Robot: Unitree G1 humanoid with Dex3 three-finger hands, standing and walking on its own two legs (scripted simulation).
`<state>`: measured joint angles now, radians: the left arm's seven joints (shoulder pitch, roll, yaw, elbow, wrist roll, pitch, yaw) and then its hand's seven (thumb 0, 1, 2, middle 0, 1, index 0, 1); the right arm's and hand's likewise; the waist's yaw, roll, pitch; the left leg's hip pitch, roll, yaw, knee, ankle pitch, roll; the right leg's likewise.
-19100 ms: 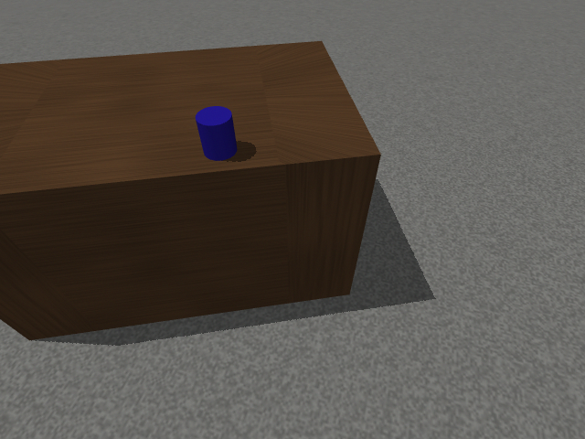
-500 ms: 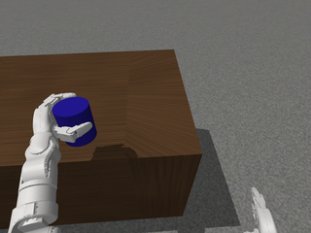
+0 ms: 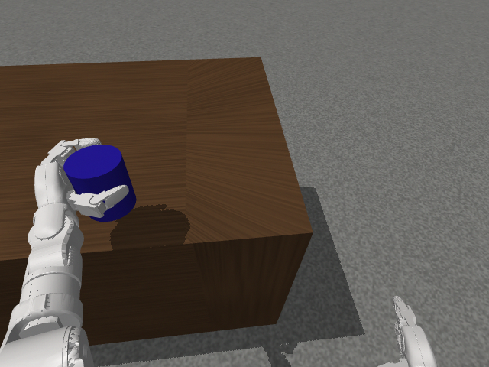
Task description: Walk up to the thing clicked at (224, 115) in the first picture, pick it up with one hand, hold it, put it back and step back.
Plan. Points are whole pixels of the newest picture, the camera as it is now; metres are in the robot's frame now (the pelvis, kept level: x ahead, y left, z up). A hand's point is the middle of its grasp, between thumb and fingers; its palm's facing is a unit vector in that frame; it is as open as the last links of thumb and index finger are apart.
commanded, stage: crouch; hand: left
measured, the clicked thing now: (103, 183) +0.42 +0.23 +0.08
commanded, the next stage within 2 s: lower in 0.02 s
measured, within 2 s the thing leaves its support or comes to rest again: rests again in 0.74 s
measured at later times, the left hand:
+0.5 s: hand (101, 194) +0.43 +0.25 +0.04, palm faces +0.27 -0.96 -0.01, open 11.7 cm
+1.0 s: hand (103, 200) +0.44 +0.26 +0.01, palm faces +0.26 -0.97 +0.00, open 11.7 cm
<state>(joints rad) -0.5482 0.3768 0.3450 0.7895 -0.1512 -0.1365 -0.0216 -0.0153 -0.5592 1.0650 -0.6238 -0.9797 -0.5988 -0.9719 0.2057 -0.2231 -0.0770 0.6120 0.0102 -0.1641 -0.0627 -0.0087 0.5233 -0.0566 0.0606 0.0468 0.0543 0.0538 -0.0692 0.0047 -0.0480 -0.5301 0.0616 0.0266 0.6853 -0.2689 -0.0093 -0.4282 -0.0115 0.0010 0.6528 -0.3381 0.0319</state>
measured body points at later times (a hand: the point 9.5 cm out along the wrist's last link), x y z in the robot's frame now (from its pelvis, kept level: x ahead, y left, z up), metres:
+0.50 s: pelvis +0.00 +0.01 -0.02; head +0.07 +0.03 +0.42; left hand +0.41 +0.30 +0.04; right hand +0.16 -0.26 -0.08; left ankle +0.04 +0.12 -0.72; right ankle -0.01 -0.14 -0.72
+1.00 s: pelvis +0.00 +0.01 -0.04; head +0.09 +0.04 +0.40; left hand +0.42 +0.31 +0.02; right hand +0.16 -0.25 -0.08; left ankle +0.04 +0.12 -0.72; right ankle -0.01 -0.14 -0.72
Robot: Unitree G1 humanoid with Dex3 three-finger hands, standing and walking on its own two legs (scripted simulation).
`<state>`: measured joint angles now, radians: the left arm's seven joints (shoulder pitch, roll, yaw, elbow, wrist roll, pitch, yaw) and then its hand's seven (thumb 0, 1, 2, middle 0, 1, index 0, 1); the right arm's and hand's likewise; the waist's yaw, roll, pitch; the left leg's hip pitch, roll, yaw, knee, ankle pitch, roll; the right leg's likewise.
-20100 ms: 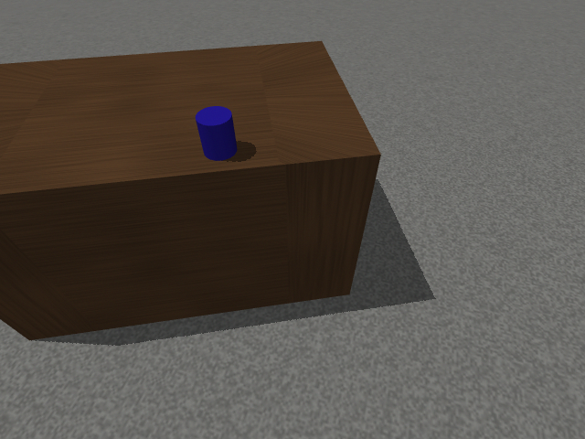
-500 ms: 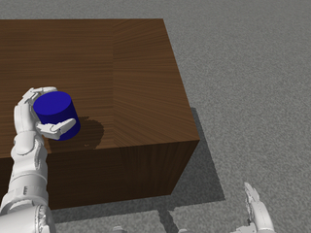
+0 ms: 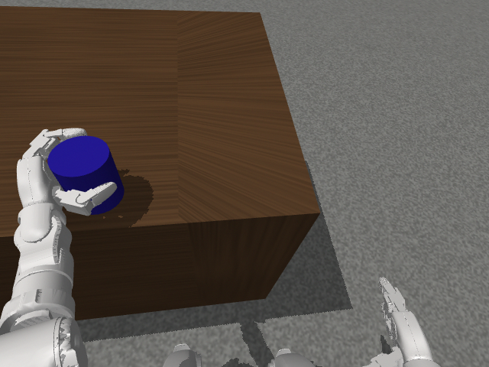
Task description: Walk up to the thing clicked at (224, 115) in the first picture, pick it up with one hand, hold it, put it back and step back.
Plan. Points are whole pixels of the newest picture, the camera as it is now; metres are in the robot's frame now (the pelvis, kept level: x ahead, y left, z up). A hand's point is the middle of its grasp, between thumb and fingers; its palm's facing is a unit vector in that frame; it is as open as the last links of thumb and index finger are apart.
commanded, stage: open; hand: left
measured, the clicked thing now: (89, 176) +0.44 +0.24 +0.04
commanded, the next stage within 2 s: withdraw in 0.36 s
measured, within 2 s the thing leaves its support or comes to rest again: neither
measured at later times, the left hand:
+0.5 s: hand (79, 169) +0.44 +0.25 +0.06, palm faces +0.26 -0.96 +0.00, open 15.6 cm
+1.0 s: hand out of the picture +0.45 +0.34 +0.14, palm faces +0.31 -0.95 -0.06, open 17.5 cm
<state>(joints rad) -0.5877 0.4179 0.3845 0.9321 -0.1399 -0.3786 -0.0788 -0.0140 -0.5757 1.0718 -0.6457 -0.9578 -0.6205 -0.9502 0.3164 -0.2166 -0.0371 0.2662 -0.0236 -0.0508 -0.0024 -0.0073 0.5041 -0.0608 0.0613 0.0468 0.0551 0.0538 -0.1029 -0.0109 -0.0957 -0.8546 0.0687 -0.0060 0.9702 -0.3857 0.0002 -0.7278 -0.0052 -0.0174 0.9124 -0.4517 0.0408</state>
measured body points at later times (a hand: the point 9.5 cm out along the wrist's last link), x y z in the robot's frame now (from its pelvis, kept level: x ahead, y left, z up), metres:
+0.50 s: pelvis +0.00 +0.00 +0.00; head +0.09 +0.03 +0.44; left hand +0.42 +0.30 +0.06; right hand +0.16 -0.26 -0.04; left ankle +0.04 +0.12 -0.68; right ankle -0.01 -0.15 -0.68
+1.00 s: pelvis +0.01 +0.00 +0.01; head +0.08 +0.02 +0.45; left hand +0.43 +0.39 +0.15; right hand +0.16 -0.26 -0.04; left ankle +0.04 +0.12 -0.68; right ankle -0.01 -0.15 -0.68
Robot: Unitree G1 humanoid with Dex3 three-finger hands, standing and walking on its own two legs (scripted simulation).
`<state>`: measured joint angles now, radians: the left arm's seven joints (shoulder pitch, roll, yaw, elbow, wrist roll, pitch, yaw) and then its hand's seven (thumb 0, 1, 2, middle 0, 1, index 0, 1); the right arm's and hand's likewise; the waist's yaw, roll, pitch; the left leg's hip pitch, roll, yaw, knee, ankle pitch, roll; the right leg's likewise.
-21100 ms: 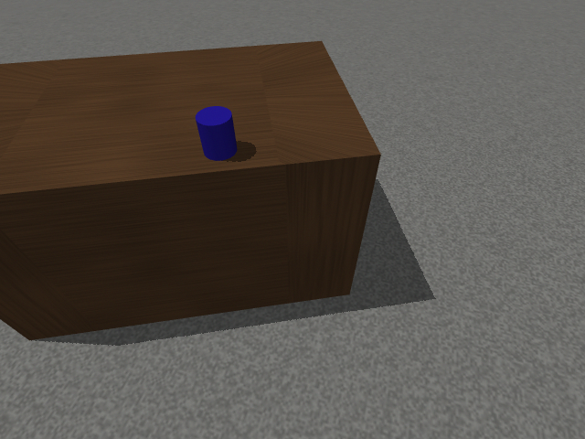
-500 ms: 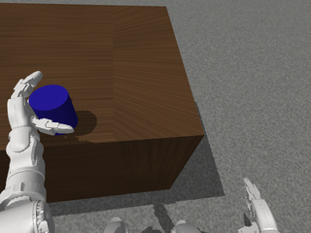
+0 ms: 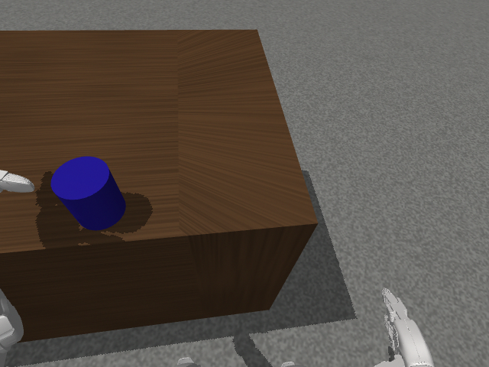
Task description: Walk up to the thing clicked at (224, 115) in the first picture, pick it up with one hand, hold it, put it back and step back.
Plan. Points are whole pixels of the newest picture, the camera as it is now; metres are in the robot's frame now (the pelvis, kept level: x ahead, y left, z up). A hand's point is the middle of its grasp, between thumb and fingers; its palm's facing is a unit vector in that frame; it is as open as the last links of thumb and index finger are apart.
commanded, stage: sink last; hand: left
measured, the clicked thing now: (92, 194) +0.43 +0.24 +0.02
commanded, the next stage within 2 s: home in 1.16 s
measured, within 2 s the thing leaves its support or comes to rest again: neither
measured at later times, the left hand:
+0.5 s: hand out of the picture +0.36 +0.38 +0.09, palm faces +0.44 -0.80 -0.40, open 17.7 cm
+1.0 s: hand out of the picture +0.18 +0.25 +0.16, palm faces +0.39 -0.81 -0.45, open 17.4 cm
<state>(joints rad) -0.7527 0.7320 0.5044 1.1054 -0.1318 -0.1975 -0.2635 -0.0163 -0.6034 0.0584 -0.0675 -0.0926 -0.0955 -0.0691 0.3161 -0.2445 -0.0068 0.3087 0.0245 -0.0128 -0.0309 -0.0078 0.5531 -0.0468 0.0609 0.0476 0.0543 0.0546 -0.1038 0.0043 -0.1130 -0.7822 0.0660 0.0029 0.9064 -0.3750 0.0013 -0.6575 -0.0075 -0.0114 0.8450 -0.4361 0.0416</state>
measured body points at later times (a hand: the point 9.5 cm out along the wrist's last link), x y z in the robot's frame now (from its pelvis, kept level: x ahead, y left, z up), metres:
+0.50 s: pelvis +0.02 +0.01 +0.02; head +0.06 +0.02 +0.47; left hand +0.33 +0.42 +0.11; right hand +0.17 -0.24 -0.04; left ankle +0.03 +0.12 -0.69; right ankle -0.02 -0.15 -0.69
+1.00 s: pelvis +0.00 -0.02 +0.03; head +0.00 -0.05 +0.48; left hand +0.15 +0.29 +0.19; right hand +0.17 -0.27 -0.04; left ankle +0.03 +0.12 -0.69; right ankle -0.02 -0.15 -0.69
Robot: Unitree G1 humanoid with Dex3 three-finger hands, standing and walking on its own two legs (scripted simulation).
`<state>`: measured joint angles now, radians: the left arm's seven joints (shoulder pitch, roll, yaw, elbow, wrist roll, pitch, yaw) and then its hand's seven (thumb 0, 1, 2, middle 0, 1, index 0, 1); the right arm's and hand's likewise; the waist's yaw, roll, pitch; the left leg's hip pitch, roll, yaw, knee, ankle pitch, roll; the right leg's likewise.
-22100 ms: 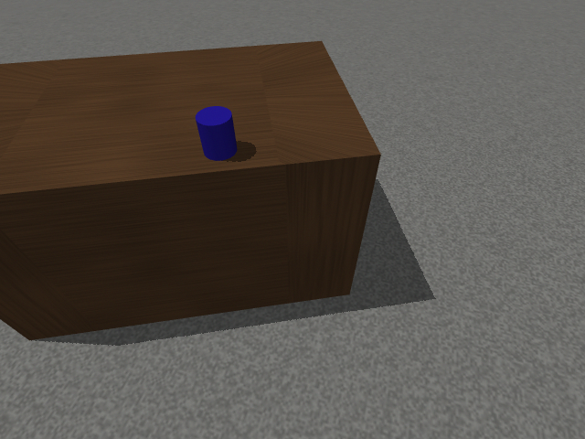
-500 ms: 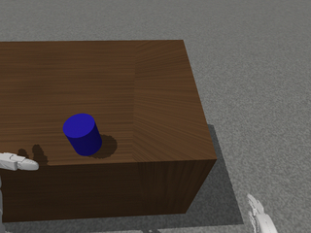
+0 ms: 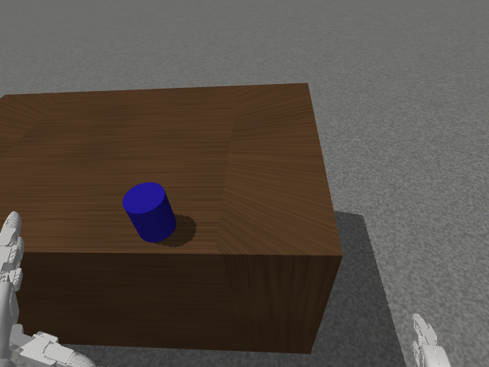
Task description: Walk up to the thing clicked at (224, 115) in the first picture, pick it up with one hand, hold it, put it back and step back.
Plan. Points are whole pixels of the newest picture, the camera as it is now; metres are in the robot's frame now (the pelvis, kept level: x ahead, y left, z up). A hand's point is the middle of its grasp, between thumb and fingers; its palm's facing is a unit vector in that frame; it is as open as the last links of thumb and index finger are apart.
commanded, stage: sink last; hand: left
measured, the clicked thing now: (151, 212) +0.43 +0.25 -0.01
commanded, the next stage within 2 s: home in 0.16 s
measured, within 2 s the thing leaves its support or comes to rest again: neither
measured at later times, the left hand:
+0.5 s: hand (64, 322) +0.18 +0.28 +0.06, palm faces +0.38 -0.83 -0.41, open 17.6 cm
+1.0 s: hand (163, 351) +0.19 +0.18 -0.09, palm faces +0.09 -0.98 -0.20, open 17.7 cm
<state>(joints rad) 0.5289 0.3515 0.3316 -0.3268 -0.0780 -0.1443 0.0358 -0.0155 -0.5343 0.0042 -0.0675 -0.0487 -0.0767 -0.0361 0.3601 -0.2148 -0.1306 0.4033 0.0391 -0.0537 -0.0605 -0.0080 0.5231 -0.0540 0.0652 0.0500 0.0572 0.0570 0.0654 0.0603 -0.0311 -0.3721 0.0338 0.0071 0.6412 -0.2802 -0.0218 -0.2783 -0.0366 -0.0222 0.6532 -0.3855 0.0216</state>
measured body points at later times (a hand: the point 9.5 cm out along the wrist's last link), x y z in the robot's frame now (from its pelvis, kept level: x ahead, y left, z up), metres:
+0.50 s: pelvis -0.01 +0.00 +0.01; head +0.01 -0.02 +0.46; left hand +0.15 +0.33 +0.09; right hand +0.16 -0.24 -0.07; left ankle +0.04 +0.14 -0.72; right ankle -0.02 -0.13 -0.72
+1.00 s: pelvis +0.01 +0.01 +0.01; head +0.04 +0.02 +0.46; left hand +0.18 +0.23 -0.07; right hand +0.16 -0.22 -0.08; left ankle +0.04 +0.14 -0.72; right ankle -0.02 -0.13 -0.72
